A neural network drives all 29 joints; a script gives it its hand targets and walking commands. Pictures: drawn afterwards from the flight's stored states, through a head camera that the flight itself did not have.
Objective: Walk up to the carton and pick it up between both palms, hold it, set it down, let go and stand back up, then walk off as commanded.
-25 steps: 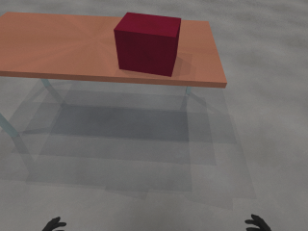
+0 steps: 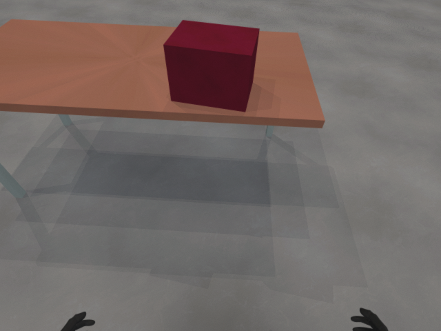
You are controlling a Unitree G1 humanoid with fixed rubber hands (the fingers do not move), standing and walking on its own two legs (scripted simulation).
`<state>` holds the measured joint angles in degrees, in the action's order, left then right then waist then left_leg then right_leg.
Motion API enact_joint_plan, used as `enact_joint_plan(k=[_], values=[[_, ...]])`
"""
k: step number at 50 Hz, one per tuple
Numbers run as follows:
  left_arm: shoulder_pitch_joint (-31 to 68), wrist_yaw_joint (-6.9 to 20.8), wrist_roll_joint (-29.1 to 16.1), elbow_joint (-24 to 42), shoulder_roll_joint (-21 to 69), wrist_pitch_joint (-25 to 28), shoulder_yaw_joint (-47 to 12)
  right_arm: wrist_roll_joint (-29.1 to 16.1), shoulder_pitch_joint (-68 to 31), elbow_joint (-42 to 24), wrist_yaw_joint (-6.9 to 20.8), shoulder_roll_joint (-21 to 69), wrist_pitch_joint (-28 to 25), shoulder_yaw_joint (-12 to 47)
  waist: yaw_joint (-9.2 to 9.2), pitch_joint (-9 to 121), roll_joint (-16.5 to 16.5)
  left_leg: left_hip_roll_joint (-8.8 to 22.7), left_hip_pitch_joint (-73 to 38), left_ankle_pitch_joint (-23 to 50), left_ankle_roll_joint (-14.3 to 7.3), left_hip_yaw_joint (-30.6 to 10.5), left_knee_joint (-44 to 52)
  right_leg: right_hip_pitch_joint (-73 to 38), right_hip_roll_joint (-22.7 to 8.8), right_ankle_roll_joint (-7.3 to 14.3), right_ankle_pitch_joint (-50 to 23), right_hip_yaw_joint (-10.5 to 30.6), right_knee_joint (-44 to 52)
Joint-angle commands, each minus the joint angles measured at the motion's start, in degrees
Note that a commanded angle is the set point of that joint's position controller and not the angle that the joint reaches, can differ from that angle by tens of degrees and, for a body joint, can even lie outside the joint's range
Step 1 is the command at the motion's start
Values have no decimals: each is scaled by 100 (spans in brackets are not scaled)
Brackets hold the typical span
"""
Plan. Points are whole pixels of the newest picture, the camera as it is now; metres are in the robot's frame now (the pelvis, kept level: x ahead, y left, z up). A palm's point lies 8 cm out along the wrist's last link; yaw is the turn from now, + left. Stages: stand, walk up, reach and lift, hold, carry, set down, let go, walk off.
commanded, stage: stand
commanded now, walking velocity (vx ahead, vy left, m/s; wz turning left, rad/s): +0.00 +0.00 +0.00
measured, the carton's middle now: (213, 65) +0.94 +0.04 -0.01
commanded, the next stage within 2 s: walk up in 0.72 s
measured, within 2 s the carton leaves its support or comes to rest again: neither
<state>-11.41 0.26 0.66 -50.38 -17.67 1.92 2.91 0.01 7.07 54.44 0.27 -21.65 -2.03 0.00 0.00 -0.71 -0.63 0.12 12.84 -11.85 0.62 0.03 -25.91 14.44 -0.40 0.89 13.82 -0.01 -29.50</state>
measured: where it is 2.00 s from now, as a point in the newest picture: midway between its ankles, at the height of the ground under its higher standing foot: (209, 313)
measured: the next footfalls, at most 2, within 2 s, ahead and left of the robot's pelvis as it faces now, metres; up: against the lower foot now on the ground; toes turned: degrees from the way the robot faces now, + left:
left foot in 1.22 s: +0.14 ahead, +0.17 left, +0.00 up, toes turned +2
right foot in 1.72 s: +0.34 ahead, -0.09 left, +0.00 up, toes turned -1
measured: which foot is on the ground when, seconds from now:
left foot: down 0.00-0.98, up 1.00-1.00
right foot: down 0.00-1.00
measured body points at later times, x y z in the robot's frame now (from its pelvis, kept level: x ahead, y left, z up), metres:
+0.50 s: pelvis +0.00 +0.00 +0.00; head +0.00 +0.00 +0.45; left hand +0.11 +0.29 -0.11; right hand +0.12 -0.30 -0.11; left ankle +0.02 +0.13 -0.74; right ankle +0.02 -0.11 -0.74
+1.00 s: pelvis +0.01 +0.00 +0.00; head +0.00 +0.00 +0.45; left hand +0.11 +0.30 -0.11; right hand +0.12 -0.31 -0.11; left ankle +0.02 +0.13 -0.73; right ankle +0.02 -0.11 -0.74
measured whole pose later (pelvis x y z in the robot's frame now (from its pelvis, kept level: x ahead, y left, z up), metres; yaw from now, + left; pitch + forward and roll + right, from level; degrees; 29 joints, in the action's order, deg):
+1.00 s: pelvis +0.01 +0.00 +0.00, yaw +0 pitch -2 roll +1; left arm -11.9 1.1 1.3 -50.8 -18.3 2.1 3.4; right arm 0.0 8.5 54.8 1.6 -22.4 -1.9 0.0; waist 0.1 0.0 -0.8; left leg 0.1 13.7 -22.7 -0.2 0.1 -32.0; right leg 12.7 -0.4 1.2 17.5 0.0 -28.8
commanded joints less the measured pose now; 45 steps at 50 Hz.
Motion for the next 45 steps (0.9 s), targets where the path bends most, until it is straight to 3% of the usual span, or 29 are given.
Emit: enact_joint_plan(k=[1,3,6,7,8,10,11,12,13,14,15,16,18,20,21,24,27,28,31,32,34,35,36,38,39,40,41,42,45], values=[[341,-26,19,-71,-1399,132,177,67,-321,2,54,-941,-107,-149,151,408,-333,641,-434,92,-328,-553,557,-377,-723,59,-129,766,1242],[515,-37,62,-110,-1556,132,215,42,-206,-19,55,-761,-23,-121,-99,546,-423,590,-579,292,-239,-453,415,-343,-751,85,-298,805,1293],[261,-39,-15,-221,-1385,101,173,78,-109,53,-5,-1065,-42,-200,15,335,114,624,-388,155,-271,-539,648,-415,-637,81,-199,841,1199],[334,-86,12,-174,-1377,72,134,96,-102,10,-22,-907,-62,-168,-76,152,-286,686,-406,240,-243,-626,666,-202,-655,106,-342,698,1176],[386,-66,-33,-135,-1224,98,138,111,-165,-22,4,-1021,-101,-164,9,193,50,695,-267,344,-305,-565,547,-379,-735,103,-363,797,1199],[534,-6,5,-113,-1522,127,241,57,-286,-73,11,-738,-80,-127,15,504,-595,659,-414,528,-271,-472,493,-431,-650,86,-317,733,1129],[432,-11,-21,-84,-1316,121,154,95,-193,-58,71,-908,-110,-119,18,529,-179,643,-432,449,-263,-585,561,-453,-711,90,-577,786,1155],[312,28,-41,-109,-1204,82,90,93,-390,-59,29,-986,-115,-183,94,405,-438,669,-393,441,-304,-548,574,-360,-658,64,-478,704,1108],[364,-3,-22,-136,-1251,101,174,73,-204,-46,10,-945,-88,-197,36,454,-28,650,-460,567,-246,-473,584,-478,-695,60,-571,754,1047],[113,4,-77,-209,-1181,98,117,69,-364,-95,-2,-951,-101,-171,86,343,-425,718,-402,488,-287,-550,602,-334,-601,103,-547,626,1161],[560,-8,-18,-112,-1284,93,114,72,-492,-133,-27,-1128,-114,-247,-21,427,-172,677,-459,363,-207,-559,549,-343,-684,77,-422,719,1184],[585,-63,18,-144,-1449,103,170,44,-424,-58,32,-883,-85,-166,21,372,-418,631,-452,412,-232,-557,634,-301,-672,46,-364,795,1224],[746,-53,8,-76,-1519,71,196,125,-255,54,-17,-916,-45,-199,-113,288,-84,598,-490,224,-242,-488,601,-206,-753,84,-170,875,1252],[255,3,-41,-167,-1252,132,111,80,-209,96,-27,-953,-100,-155,100,457,-195,720,-474,182,-337,-607,637,-469,-674,45,-244,745,1218],[381,-41,44,-199,-1457,107,146,62,-121,5,8,-941,-73,-162,-90,349,9,658,-598,297,-266,-440,576,-300,-684,78,-389,850,1289],[591,-5,12,-94,-1383,142,162,41,-65,0,5,-1004,-82,-172,-73,203,-533,599,-319,198,-233,-520,582,-125,-688,96,54,777,1317],[305,-39,64,-161,-1390,111,207,134,-306,-37,43,-1090,-35,-280,-25,240,-199,587,-466,388,-290,-399,445,-214,-703,93,-388,797,1323],[322,-32,14,-151,-1455,132,174,80,-130,-12,-3,-1113,-44,-288,-39,323,-584,617,-429,230,-308,-522,482,-243,-824,163,-560,827,1361],[530,-18,-18,-85,-1299,154,139,39,-31,-46,-2,-838,-84,-185,-149,577,-144,658,-633,512,-203,-425,440,-297,-740,63,-604,797,1203],[562,-7,-23,-69,-1451,142,200,70,-260,-63,30,-717,-94,-173,-49,497,-420,640,-497,647,-290,-526,452,-408,-620,81,-656,710,1149],[147,-14,-21,-186,-1274,60,142,112,-450,-122,-23,-1052,-60,-214,184,578,-162,779,-437,617,-335,-607,495,-650,-681,70,-835,657,1004],[432,-9,26,-144,-1249,106,136,73,-286,-179,8,-1113,-34,-278,-52,703,-150,601,-470,436,-214,-369,444,-565,-749,87,-696,702,1071],[259,-19,-1,-177,-1373,124,184,49,-264,-30,4,-939,-27,-281,41,561,-370,561,-615,596,-261,-393,455,-484,-671,75,-900,742,1094],[210,-65,30,-253,-1484,139,143,29,-189,-19,-4,-878,-44,-193,-5,127,114,589,-405,513,-286,-516,526,-375,-754,60,-891,862,1206],[361,-70,102,-160,-1474,128,178,41,-133,-30,2,-948,-32,-205,-53,514,-480,676,-669,392,-288,-460,462,-406,-784,121,-786,814,1267],[503,-37,17,-104,-1496,127,191,23,-48,-22,-4,-809,-45,-134,-176,267,-252,586,-518,292,-260,-456,526,-172,-689,108,-509,868,1235],[479,-36,-14,-60,-1416,118,192,111,-221,61,-22,-1015,-42,-240,-7,505,-283,689,-594,306,-313,-412,498,-256,-759,155,-458,935,1335],[466,-24,16,-123,-1604,116,230,76,-271,-36,26,-747,-13,-100,-7,393,-386,614,-508,475,-239,-494,620,-249,-617,79,-578,578,1131],[319,3,28,-73,-1467,86,209,34,-261,-28,12,-1044,-69,-198,63,515,-112,675,-448,268,-265,-543,527,-435,-672,75,-513,705,1133]])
